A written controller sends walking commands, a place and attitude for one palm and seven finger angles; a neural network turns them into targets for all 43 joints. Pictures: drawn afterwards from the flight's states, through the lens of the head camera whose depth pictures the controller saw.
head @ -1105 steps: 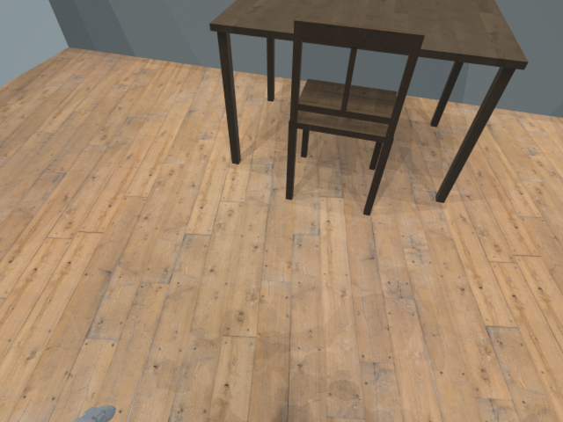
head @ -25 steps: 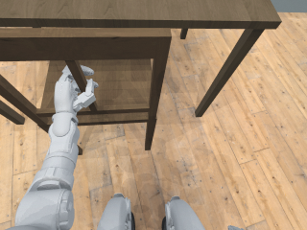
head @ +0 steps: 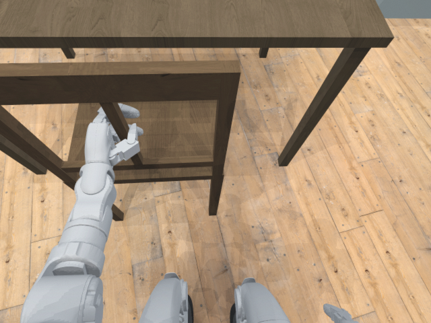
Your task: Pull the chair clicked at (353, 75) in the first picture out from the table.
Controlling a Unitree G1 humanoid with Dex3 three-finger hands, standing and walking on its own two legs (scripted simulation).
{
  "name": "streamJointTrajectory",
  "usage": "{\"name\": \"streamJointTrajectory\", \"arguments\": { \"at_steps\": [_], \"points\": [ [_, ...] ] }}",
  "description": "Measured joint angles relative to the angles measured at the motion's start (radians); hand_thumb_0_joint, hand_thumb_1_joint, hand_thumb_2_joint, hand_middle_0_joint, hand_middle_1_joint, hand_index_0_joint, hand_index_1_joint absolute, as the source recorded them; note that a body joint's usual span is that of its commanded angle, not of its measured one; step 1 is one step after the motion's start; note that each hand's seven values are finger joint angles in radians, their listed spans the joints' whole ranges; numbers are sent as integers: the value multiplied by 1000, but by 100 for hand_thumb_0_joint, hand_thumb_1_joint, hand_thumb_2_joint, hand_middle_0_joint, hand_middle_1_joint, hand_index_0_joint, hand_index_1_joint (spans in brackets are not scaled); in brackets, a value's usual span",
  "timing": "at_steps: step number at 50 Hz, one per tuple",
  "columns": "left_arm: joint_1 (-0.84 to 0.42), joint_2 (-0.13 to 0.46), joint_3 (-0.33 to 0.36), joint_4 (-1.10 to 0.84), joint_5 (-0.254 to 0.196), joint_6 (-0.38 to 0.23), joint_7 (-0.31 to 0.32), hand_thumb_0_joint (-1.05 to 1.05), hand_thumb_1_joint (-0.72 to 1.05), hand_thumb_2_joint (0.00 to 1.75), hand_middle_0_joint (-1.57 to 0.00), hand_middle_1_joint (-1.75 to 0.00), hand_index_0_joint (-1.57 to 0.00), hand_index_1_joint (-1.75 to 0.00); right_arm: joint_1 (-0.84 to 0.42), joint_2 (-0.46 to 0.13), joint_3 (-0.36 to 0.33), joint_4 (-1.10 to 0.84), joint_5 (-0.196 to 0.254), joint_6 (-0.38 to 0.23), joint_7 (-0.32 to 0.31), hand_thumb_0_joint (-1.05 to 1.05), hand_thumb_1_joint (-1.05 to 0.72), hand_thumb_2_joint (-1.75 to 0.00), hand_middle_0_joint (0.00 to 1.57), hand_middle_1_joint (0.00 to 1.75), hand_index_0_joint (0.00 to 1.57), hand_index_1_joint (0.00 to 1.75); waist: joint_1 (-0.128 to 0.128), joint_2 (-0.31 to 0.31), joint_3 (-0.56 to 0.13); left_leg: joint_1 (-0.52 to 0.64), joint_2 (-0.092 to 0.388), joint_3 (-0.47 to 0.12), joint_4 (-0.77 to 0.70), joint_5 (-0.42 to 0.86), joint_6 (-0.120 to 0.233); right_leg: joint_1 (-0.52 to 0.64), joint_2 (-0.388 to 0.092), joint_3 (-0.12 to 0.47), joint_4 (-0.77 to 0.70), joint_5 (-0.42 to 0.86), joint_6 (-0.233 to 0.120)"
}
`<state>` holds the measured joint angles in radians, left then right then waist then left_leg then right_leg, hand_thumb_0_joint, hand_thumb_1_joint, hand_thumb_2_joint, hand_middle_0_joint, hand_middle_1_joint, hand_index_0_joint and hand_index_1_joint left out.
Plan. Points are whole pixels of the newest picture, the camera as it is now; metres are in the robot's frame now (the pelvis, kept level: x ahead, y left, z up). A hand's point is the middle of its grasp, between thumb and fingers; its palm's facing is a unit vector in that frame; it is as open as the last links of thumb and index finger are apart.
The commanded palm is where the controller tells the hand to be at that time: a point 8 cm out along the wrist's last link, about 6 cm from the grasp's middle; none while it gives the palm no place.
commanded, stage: step backward, pulling the chair out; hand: left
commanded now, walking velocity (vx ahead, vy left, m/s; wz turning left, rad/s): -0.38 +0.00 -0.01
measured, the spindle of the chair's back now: (125, 135) +0.47 +0.17 -0.02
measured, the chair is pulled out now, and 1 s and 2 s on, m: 0.03 0.19 0.32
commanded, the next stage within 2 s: none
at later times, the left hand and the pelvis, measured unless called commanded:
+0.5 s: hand (142, 166) +0.39 +0.12 +0.02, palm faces -0.01 -0.99 -0.13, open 5.1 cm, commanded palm +0.37 +0.17 +0.02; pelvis -0.02 +0.01 +0.07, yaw -3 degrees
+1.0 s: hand (149, 218) +0.29 +0.10 +0.02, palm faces -0.07 -0.99 -0.14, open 5.2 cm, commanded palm +0.31 +0.15 +0.02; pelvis -0.08 +0.01 +0.07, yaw -1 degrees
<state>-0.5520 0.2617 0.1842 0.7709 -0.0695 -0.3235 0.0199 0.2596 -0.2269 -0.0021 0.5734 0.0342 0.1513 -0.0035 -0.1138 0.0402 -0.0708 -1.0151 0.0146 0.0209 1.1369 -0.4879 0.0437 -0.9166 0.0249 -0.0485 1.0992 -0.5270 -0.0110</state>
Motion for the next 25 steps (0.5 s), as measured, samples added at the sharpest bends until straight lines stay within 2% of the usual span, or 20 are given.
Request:
{"name": "streamJointTrajectory", "arguments": {
  "at_steps": [2,4,6,9,14,20,25],
  "points": [
    [5,-9,-25,34,0,83,38,2,75,82,-40,-129,-41,-145,18,2,11,-11,14,12,-23,0,-91,-90,20,30,20,29,1,6,3,89,-6,9,-101,35,4,85,-4,11,-99,64,3],
    [12,-26,-32,97,-24,109,52,3,75,81,-35,-122,-42,-145,32,-1,24,-11,22,19,-37,0,-91,-90,20,30,20,29,2,12,-5,164,-7,15,-196,71,5,159,-3,19,-195,67,9],
    [4,-43,-43,155,-30,113,59,3,75,80,-33,-116,-43,-145,44,-3,33,-2,25,16,-49,0,-91,-90,20,30,20,29,10,5,-4,228,-6,22,-273,101,6,222,-1,27,-276,90,15],
    [-32,-56,-69,240,-9,120,66,4,75,79,-32,-113,-45,-145,46,-8,32,31,20,0,-65,0,-91,-90,20,30,20,29,21,-8,10,300,-2,24,-355,139,7,287,3,28,-353,149,27],
    [-78,-51,-104,335,14,124,52,5,73,78,-33,-116,-48,-145,36,-27,4,77,13,-32,-82,0,-91,-90,20,30,21,29,14,-12,47,378,-2,27,-434,179,13,354,4,29,-419,215,32],
    [-62,-50,-96,335,-4,109,41,5,73,78,-32,-117,-49,-145,31,-37,-17,110,4,-74,-89,0,-91,-90,20,30,20,29,19,-17,95,427,-12,63,-467,203,20,402,-8,61,-459,197,26],
    [-42,-55,-70,322,-18,95,37,5,73,79,-33,-116,-49,-145,20,-20,-14,133,1,-96,-89,0,-91,-90,20,30,20,29,24,0,142,453,-3,72,-491,233,12,414,0,69,-462,224,19]
  ]
}}
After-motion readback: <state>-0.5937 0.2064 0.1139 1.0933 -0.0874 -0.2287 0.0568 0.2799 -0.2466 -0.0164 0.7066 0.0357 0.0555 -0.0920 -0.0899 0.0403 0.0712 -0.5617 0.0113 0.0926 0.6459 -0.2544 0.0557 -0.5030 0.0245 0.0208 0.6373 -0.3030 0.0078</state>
